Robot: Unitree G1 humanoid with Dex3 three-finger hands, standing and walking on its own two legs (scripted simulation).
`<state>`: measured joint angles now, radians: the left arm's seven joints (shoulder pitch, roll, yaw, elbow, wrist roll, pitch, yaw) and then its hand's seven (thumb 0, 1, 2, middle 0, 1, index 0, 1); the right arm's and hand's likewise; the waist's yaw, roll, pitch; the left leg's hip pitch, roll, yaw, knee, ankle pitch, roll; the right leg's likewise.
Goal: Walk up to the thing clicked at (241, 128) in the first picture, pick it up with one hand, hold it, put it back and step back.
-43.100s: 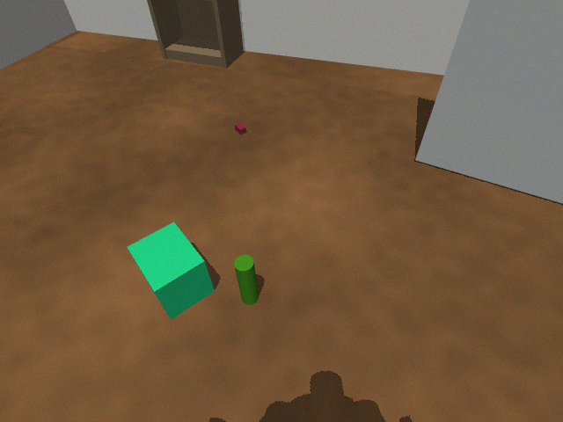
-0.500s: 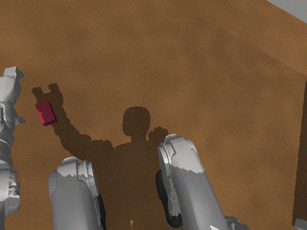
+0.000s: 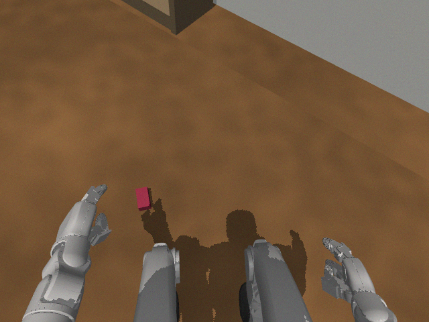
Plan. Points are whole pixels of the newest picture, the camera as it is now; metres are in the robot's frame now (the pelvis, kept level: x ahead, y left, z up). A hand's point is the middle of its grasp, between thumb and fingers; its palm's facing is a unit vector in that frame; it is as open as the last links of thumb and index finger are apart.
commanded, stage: home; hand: left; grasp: from above
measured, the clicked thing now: (143, 198) +0.51 +0.23 -0.51
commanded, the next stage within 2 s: none
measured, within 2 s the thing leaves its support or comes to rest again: neither
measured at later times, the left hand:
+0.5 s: hand (70, 259) +0.24 +0.19 +0.11, palm faces +0.11 -0.97 -0.21, open 7.4 cm
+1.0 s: hand (59, 270) +0.23 +0.19 +0.14, palm faces +0.12 -0.97 -0.19, open 7.4 cm
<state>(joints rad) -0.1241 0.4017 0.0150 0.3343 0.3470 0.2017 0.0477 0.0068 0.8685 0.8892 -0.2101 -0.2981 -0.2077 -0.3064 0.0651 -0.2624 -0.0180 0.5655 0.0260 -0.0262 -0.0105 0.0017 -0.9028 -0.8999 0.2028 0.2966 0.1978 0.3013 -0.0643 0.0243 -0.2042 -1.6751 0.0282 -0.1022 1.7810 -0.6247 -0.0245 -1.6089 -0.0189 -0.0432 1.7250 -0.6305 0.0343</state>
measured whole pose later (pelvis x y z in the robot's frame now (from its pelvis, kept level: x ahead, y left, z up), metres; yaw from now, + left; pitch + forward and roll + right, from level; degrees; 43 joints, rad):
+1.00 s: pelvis +0.08 +0.00 +0.19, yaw +4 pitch +11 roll -3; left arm 0.50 0.21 0.04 -0.14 -0.05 0.46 0.02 0.01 0.90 0.90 -0.20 -0.29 -0.20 -0.30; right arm 0.26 -0.22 0.03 0.53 0.00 -0.24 -0.18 0.01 -0.90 -0.90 0.21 0.30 0.20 0.30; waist -0.04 0.04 -0.15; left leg -0.72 0.04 -0.07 1.02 -0.49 -0.03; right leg -0.65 -0.02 -0.06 0.95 -0.49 0.03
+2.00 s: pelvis +0.08 +0.00 +0.18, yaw +3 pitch +11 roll -3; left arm 0.50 0.22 0.03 -0.14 -0.05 0.46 0.02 0.01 0.87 0.87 -0.19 -0.29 -0.19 -0.29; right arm 0.28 -0.22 0.03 0.54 0.00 -0.23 -0.18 0.01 -0.90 -0.90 0.21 0.30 0.20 0.30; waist -0.04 0.05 -0.16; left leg -0.71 0.04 -0.06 1.02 -0.50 -0.02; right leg -0.64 -0.02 -0.05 0.95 -0.49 0.03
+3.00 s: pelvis +0.07 +0.00 +0.21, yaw +3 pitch +2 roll +0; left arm 0.22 0.30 0.04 0.65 0.04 0.07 0.04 0.01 0.91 0.90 -0.20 -0.29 -0.20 -0.30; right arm 0.17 -0.28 -0.04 0.84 -0.06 -0.03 -0.01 0.01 -0.90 -0.90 0.21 0.30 0.20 0.30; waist 0.02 -0.02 0.04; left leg -0.43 0.01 -0.01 0.80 -0.40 -0.01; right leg -0.41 -0.06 -0.01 0.81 -0.43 0.03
